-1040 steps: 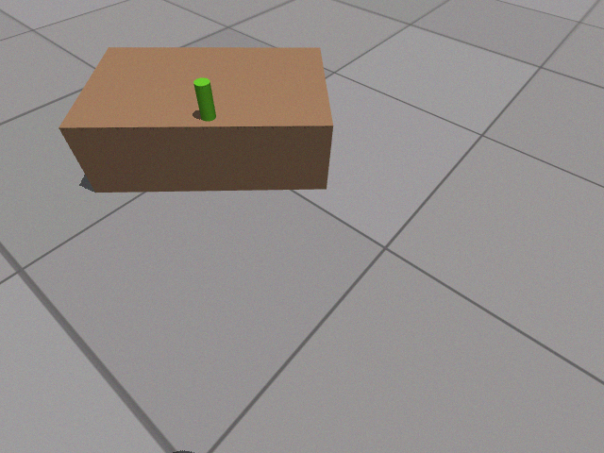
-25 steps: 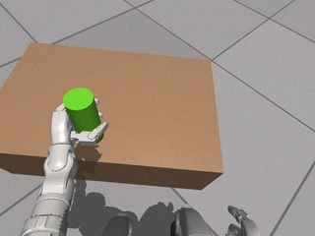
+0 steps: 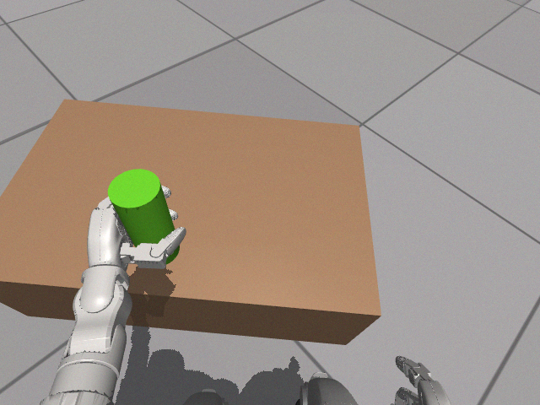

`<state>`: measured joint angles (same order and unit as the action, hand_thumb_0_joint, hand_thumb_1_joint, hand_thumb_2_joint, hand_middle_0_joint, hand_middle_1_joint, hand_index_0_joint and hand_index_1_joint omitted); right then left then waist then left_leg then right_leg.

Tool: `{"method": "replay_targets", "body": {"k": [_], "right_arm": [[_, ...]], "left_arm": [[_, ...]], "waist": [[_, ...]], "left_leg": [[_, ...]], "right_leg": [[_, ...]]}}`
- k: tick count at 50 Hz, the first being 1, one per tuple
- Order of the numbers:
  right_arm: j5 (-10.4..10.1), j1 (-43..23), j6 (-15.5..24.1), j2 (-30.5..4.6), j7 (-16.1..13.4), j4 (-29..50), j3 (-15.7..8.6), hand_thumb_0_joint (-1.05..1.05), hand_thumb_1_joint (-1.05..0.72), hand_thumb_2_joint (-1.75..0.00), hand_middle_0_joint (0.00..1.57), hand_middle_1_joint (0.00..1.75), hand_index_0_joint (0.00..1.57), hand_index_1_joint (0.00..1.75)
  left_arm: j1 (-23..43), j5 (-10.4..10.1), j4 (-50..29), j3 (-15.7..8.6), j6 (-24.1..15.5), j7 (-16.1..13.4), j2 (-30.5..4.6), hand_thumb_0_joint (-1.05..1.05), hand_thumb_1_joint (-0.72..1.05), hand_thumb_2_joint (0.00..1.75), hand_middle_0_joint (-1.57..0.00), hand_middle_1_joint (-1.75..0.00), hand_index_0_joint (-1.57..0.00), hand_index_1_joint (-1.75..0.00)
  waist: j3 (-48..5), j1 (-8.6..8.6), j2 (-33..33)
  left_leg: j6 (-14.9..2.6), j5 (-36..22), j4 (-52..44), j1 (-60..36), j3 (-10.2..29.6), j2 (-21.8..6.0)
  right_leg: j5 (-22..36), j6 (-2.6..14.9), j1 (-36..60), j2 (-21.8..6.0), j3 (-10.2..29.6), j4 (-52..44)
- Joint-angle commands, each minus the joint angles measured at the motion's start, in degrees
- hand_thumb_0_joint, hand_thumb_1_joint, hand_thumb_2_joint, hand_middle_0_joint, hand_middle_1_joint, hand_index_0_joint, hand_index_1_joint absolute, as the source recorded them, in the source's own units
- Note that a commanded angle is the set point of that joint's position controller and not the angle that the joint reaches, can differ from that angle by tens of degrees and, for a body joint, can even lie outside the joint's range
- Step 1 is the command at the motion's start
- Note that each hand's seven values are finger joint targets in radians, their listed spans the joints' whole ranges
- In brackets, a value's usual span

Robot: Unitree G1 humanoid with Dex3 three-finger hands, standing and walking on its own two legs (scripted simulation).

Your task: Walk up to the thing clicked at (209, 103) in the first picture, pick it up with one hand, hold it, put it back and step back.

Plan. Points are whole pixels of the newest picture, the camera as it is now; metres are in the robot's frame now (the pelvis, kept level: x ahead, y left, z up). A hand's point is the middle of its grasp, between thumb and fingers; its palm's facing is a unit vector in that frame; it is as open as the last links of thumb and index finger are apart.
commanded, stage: lift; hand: left
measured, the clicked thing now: (148, 222) +0.35 +0.17 +0.05
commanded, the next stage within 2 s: hold in 0.02 s
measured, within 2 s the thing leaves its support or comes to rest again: neither
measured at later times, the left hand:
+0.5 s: hand (154, 231) +0.33 +0.16 +0.06, palm faces +0.10 -0.99 +0.00, open 8.5 cm
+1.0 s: hand (146, 236) +0.32 +0.17 +0.07, palm faces +0.10 -0.99 +0.01, open 8.5 cm
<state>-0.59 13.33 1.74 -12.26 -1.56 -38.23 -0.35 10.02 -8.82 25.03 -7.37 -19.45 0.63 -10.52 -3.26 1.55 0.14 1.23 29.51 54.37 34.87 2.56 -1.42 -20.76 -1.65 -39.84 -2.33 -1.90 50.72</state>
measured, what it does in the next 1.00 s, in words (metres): stands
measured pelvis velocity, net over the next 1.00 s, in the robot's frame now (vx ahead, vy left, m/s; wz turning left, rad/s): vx -0.01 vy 0.00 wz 0.00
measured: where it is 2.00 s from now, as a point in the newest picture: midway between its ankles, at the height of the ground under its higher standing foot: outside the picture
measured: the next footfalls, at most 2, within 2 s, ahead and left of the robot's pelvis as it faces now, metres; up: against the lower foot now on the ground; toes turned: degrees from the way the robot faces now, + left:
none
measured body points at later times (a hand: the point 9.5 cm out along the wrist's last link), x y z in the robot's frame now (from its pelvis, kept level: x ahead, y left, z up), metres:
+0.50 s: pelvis +0.00 -0.01 +0.01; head +0.04 +0.00 +0.46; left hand +0.32 +0.21 +0.06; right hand +0.13 -0.25 -0.10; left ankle -0.02 +0.13 -0.69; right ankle +0.04 -0.14 -0.69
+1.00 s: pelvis -0.01 +0.00 +0.02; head +0.03 +0.00 +0.46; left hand +0.31 +0.22 +0.07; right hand +0.13 -0.25 -0.09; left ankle -0.02 +0.13 -0.69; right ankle +0.04 -0.14 -0.69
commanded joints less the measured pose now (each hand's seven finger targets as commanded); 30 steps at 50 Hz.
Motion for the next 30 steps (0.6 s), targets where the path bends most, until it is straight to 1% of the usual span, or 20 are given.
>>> {"method": "replay_targets", "body": {"k": [1, 3, 5, 6, 7, 9, 11, 12, 13, 15, 18, 19, 20, 22, 23, 25, 26, 28, 29, 30], "right_arm": [[0.34, 0.05, 2.24, -7.39, -0.41, 6.43, -2.64, 0.0, -0.89, -0.9, 0.2, 0.3, 0.2, 0.3], [0.25, -0.51, 2.26, -7.61, -0.37, 6.73, -2.73, 0.0, -0.89, -0.9, 0.2, 0.3, 0.2, 0.3], [0.25, -0.14, 2.32, -7.43, -0.28, 6.57, -2.72, 0.0, -0.89, -0.9, 0.2, 0.3, 0.2, 0.3], [0.14, -0.17, 2.17, -7.62, -0.29, 6.73, -2.78, 0.0, -0.89, -0.9, 0.2, 0.3, 0.2, 0.3], [0.21, -0.11, 2.0, -7.96, -0.32, 6.7, -2.97, 0.0, -0.9, -0.9, 0.2, 0.3, 0.2, 0.3], [0.27, -0.42, 2.19, -7.48, -0.43, 6.86, -2.74, 0.0, -0.89, -0.89, 0.2, 0.3, 0.2, 0.3], [0.17, -1.36, 2.38, -7.74, -0.4, 6.66, -2.8, 0.0, -0.9, -0.9, 0.2, 0.3, 0.2, 0.3], [0.2, -1.03, 2.21, -8.28, -0.59, 6.61, -3.22, 0.0, -0.9, -0.9, 0.2, 0.3, 0.2, 0.3], [0.26, -1.0, 2.4, -7.63, -0.52, 6.77, -2.88, 0.0, -0.89, -0.89, 0.2, 0.3, 0.2, 0.3], [0.12, -1.75, 2.6, -7.5, -0.42, 6.99, -2.62, 0.0, -0.9, -0.9, 0.2, 0.3, 0.2, 0.3], [0.25, -1.41, 2.78, -7.7, -0.65, 6.49, -2.81, 0.0, -0.9, -0.9, 0.2, 0.3, 0.2, 0.3], [0.18, -1.62, 2.63, -7.96, -0.54, 6.44, -3.02, 0.0, -0.89, -0.9, 0.2, 0.3, 0.2, 0.3], [0.21, -1.74, 2.78, -7.46, -0.49, 6.85, -2.7, 0.0, -0.9, -0.9, 0.2, 0.3, 0.2, 0.3], [0.16, -1.66, 2.82, -7.32, -0.58, 6.52, -2.57, 0.0, -0.9, -0.9, 0.2, 0.3, 0.2, 0.3], [0.08, -1.8, 2.8, -7.49, -0.59, 6.66, -2.7, 0.0, -0.89, -0.9, 0.2, 0.3, 0.2, 0.3], [0.11, -2.4, 2.69, -7.23, -0.61, 6.97, -2.5, 0.0, -0.89, -0.9, 0.2, 0.3, 0.2, 0.3], [0.1, -2.13, 2.79, -7.28, -0.76, 6.96, -2.53, 0.0, -0.89, -0.9, 0.2, 0.3, 0.2, 0.3], [0.01, -2.59, 2.93, -7.25, -0.8, 6.79, -2.42, 0.0, -0.89, -0.9, 0.2, 0.3, 0.2, 0.3], [0.06, -2.49, 3.06, -7.25, -0.8, 6.7, -2.44, 0.0, -0.89, -0.9, 0.2, 0.3, 0.2, 0.3], [0.01, -2.71, 3.07, -7.54, -0.89, 6.95, -2.54, 0.0, -0.89, -0.9, 0.2, 0.3, 0.2, 0.3]], "left_arm": [[17.61, -0.66, -15.22, -2.48, -5.13, -0.08, -7.04, 0.0, 0.41, 1.3, -1.27, -1.41, -1.29, -1.4], [17.04, -0.94, -15.4, -2.66, -5.34, 0.2, -6.98, 0.0, 0.4, 1.32, -1.29, -1.43, -1.31, -1.43], [15.42, -1.26, -15.15, -3.5, -5.39, 0.35, -7.11, 0.0, 0.41, 1.34, -1.3, -1.44, -1.32, -1.44], [16.16, -1.01, -15.24, -2.61, -5.29, 0.49, -6.9, 0.0, 0.4, 1.33, -1.31, -1.45, -1.33, -1.44], [15.04, -0.96, -14.85, -3.19, -5.39, 0.42, -7.35, 0.0, 0.38, 1.26, -1.31, -1.44, -1.34, -1.42], [17.15, -1.24, -15.69, -1.98, -5.4, 0.85, -6.12, 0.0, 0.38, 1.25, -1.31, -1.42, -1.33, -1.41], [17.97, -1.32, -15.62, -2.38, -5.56, 0.85, -6.67, 0.0, 0.38, 1.24, -1.3, -1.41, -1.33, -1.4], [14.72, -0.98, -11.91, -3.34, -5.08, 0.92, -7.36, 0.0, 0.37, 1.24, -1.3, -1.42, -1.32, -1.41], [18.01, -1.13, -16.09, -2.48, -5.58, 1.12, -7.13, 0.0, 0.42, 1.25, -1.3, -1.41, -1.33, -1.4], [17.39, -1.49, -16.68, -2.74, -5.86, 1.15, -7.22, 0.0, 0.4, 1.24, -1.31, -1.42, -1.34, -1.41], [16.01, -1.54, -15.16, -2.88, -5.79, 1.64, -6.92, 0.0, 0.41, 1.25, -1.31, -1.42, -1.33, -1.41], [15.53, -1.18, -15.25, -3.58, -5.55, 1.34, -8.02, 0.0, 0.41, 1.25, -1.3, -1.41, -1.32, -1.4], [15.23, -1.41, -15.01, -2.11, -5.55, 1.55, -6.12, 0.0, 0.41, 1.26, -1.31, -1.42, -1.33, -1.41], [14.58, -1.7, -14.57, -3.7, -5.43, 1.5, -7.14, 0.0, 0.4, 1.27, -1.31, -1.43, -1.34, -1.42], [14.67, -1.72, -14.74, -3.04, -5.28, 1.71, -6.63, 0.0, 0.4, 1.27, -1.31, -1.43, -1.34, -1.42], [15.03, -1.77, -15.05, -3.49, -5.36, 1.62, -6.95, 0.0, 0.38, 1.27, -1.32, -1.44, -1.34, -1.43], [14.45, -1.78, -15.05, -3.62, -5.28, 1.56, -7.11, 0.0, 0.41, 1.28, -1.31, -1.44, -1.34, -1.43], [14.85, -1.77, -15.52, -4.43, -5.43, 1.52, -7.91, 0.0, 0.4, 1.28, -1.32, -1.44, -1.34, -1.43], [14.28, -1.85, -15.4, -3.37, -5.51, 1.89, -6.92, 0.0, 0.39, 1.28, -1.32, -1.45, -1.35, -1.44], [15.05, -1.84, -16.31, -3.55, -5.59, 1.83, -7.23, 0.0, 0.41, 1.28, -1.33, -1.45, -1.35, -1.44]], "waist": [[-18.69, 0.11, 2.24], [-17.07, 0.27, 1.24], [-19.14, -0.34, 1.31], [-18.86, -0.08, 1.54], [-19.06, -0.16, 1.19], [-18.38, 0.62, 1.07], [-15.6, 0.41, 0.94], [-16.85, 0.14, 0.66], [-17.52, 0.43, 0.49], [-16.33, 0.1, 0.33], [-17.36, 0.14, 1.61], [-16.54, -0.45, 2.02], [-15.62, 0.25, 1.18], [-15.85, -0.21, 1.0], [-15.4, 0.07, 1.0], [-14.44, -0.27, 0.6], [-16.67, -0.16, -0.89], [-14.14, -0.35, 0.32], [-14.65, -0.12, 0.73], [-14.9, -0.27, 1.03]], "left_leg": [[-0.43, -20.95, -9.24, -4.47, -1.32, 1.33], [-0.63, -19.42, -9.87, -3.83, -1.31, 1.36], [-0.41, -21.97, -9.92, -4.38, -1.44, 1.36], [-0.38, -22.57, -10.2, -5.38, -1.45, 1.26], [-0.45, -22.58, -10.2, -5.65, -1.5, 1.32], [-0.67, -21.22, -10.42, -5.41, -1.77, 1.4], [-0.76, -18.07, -11.44, -5.02, -1.55, 1.35], [-0.99, -18.07, -11.21, -6.0, -1.7, 1.46], [-0.97, -18.39, -11.3, -5.62, -1.84, 1.47], [-1.09, -16.82, -12.08, -5.41, -1.86, 1.6], [-0.58, -20.08, -12.03, -7.09, -1.72, 1.41], [-0.69, -19.13, -12.46, -7.45, -1.68, 1.44], [-0.81, -18.38, -12.29, -6.58, -1.84, 1.58], [-0.8, -18.59, -12.51, -6.12, -1.9, 1.58], [-0.77, -18.31, -12.99, -6.46, -1.75, 1.41], [-1.07, -16.54, -13.07, -6.09, -2.07, 1.66], [-1.4, -16.51, -12.91, -6.35, -2.35, 1.72], [-1.26, -15.93, -13.58, -6.21, -2.33, 1.7], [-1.11, -16.77, -13.52, -6.74, -2.21, 1.67], [-1.01, -17.17, -13.73, -7.69, -2.22, 1.54]], "right_leg": [[16.62, 2.33, 16.62, 1.82, -0.99, -5.63], [15.45, 2.23, 16.8, 1.85, -1.0, -6.28], [17.79, 2.31, 18.88, 1.73, -0.97, -5.97], [18.07, 2.35, 18.62, 1.84, -1.0, -6.08], [18.22, 2.24, 19.17, 1.84, -0.9, -6.23], [17.89, 2.13, 18.93, 1.76, -0.67, -7.02], [14.55, 2.03, 17.56, 1.81, -0.79, -7.79], [14.76, 1.9, 18.3, 1.87, -0.68, -8.19], [15.3, 1.96, 18.94, 1.78, -0.65, -8.27], [14.15, 1.8, 19.77, 1.71, -0.59, -8.85], [16.19, 2.12, 19.52, 1.86, -0.81, -8.3], [15.4, 2.04, 19.22, 1.94, -0.86, -8.8], [14.99, 1.98, 19.21, 1.88, -0.76, -9.16], [15.3, 1.96, 20.19, 1.78, -0.75, -9.27], [14.76, 2.12, 19.62, 1.82, -0.8, -9.29], [13.59, 1.78, 20.11, 1.81, -0.69, -10.25], [14.35, 1.49, 22.08, 1.71, -0.43, -10.61], [13.61, 1.63, 20.63, 1.66, -0.42, -10.67], [13.95, 1.77, 20.43, 1.71, -0.55, -10.39], [14.23, 1.82, 20.37, 1.87, -0.63, -10.44]]}}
